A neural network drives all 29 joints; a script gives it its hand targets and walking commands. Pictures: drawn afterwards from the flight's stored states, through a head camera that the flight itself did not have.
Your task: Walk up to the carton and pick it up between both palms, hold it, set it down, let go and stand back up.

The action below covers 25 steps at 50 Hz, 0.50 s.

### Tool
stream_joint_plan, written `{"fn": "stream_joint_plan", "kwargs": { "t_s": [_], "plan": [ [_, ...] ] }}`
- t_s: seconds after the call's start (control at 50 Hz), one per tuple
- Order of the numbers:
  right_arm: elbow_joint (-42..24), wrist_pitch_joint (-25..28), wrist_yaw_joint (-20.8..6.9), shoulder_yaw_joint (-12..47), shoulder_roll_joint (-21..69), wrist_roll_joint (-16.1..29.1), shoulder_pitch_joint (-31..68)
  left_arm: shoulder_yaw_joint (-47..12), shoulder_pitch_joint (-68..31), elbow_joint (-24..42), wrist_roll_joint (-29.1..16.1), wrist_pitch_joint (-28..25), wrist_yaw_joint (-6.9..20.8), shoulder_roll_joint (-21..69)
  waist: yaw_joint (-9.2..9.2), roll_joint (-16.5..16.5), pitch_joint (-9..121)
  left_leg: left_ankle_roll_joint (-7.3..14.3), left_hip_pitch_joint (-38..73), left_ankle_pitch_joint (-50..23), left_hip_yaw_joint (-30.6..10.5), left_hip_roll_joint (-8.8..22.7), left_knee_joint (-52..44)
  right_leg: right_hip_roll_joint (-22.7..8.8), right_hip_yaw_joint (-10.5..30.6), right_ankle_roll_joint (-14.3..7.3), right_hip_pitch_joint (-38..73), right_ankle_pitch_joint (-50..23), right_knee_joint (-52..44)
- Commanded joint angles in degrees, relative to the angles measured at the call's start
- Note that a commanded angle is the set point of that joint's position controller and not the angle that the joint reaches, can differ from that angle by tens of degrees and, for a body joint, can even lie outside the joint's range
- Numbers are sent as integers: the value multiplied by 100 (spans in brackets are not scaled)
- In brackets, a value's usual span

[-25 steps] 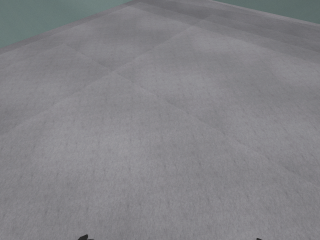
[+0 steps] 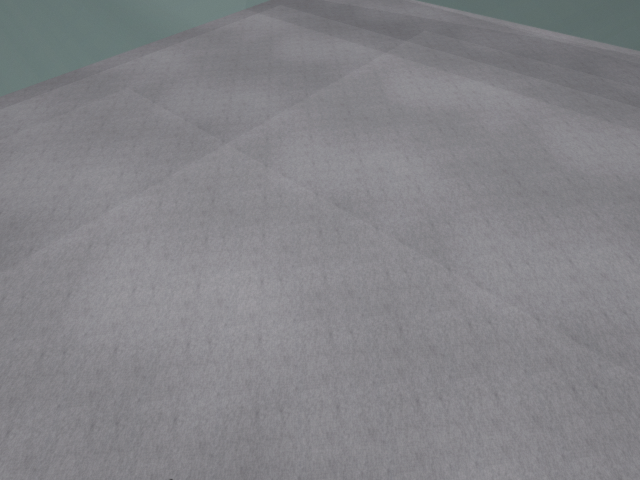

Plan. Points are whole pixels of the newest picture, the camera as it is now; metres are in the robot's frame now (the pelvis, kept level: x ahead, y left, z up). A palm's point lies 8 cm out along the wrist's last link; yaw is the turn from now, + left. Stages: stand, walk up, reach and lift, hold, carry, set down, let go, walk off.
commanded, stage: stand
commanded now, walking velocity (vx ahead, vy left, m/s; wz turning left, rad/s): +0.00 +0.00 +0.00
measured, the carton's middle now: out of the picture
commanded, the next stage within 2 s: walk up in 1.82 s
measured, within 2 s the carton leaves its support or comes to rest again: neither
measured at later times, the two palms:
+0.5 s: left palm out of the picture +0.07 +0.24 -0.11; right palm out of the picture +0.07 -0.25 -0.11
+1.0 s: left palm out of the picture +0.06 +0.25 -0.11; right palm out of the picture +0.06 -0.25 -0.11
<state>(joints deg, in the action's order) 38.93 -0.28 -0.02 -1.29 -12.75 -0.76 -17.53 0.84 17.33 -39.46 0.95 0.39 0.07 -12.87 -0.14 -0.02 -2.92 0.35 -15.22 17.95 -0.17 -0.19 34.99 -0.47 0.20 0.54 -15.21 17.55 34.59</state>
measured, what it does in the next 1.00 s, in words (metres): stands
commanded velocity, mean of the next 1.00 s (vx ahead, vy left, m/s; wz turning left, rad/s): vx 0.00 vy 0.00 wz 0.00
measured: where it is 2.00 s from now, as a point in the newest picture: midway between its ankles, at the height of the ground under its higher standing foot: outside the picture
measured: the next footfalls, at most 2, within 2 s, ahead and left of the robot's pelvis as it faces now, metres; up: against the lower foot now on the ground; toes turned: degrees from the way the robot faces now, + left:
none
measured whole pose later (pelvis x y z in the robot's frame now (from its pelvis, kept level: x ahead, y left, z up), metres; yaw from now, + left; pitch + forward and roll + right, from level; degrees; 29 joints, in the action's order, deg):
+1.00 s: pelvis +0.00 +0.00 +0.00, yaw +0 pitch -1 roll +0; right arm 42.6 0.0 0.2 -0.2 -13.3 -0.6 -19.3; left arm 0.3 19.4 -42.6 0.6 0.0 -0.1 -13.6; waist -0.1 0.0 -2.5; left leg 0.1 -15.0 16.1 -0.5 0.0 32.2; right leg -0.3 -0.1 0.2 -15.0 15.9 32.0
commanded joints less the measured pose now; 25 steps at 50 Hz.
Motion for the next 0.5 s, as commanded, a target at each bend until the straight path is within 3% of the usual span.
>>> {"fn": "stream_joint_plan", "kwargs": {
  "t_s": [0.0,0.14,0.24,0.28,0.38,0.44,0.48],
  "plan": [
    [-623,168,47,-230,-805,20,-30,233,-15,564,-2,-170,-46,-757,13,-6,301,218,-117,-875,-588,495,-693,-372,412,-210,143,-859,-513],
    [-599,158,36,-206,-759,5,75,217,46,531,-30,-178,-40,-784,-14,-30,201,211,3,-662,-525,444,-661,-446,501,-228,-26,-630,-689],
    [-550,182,38,-220,-823,-7,61,228,71,532,-24,-183,-56,-758,-11,70,509,202,182,-991,-537,481,-641,-453,493,-250,194,-944,-638],
    [-499,149,44,-218,-754,6,-12,237,16,499,-14,-179,-58,-790,42,-44,280,177,136,-724,-506,441,-688,-460,553,-273,24,-621,-723],
    [-444,124,48,-211,-783,15,-12,253,11,450,-9,-142,-44,-799,31,91,-257,177,-198,-142,-558,422,-839,-421,608,-266,-215,-73,-946],
    [-417,150,37,-211,-796,23,-22,251,120,446,-22,-155,-44,-820,-4,-47,-57,175,-155,-138,-608,444,-893,-420,544,-236,-128,-138,-902],
    [-421,169,31,-202,-805,-11,1,234,115,433,-24,-178,-39,-812,-2,74,86,190,7,-263,-608,445,-853,-413,566,-235,-165,-150,-928]
  ]
}}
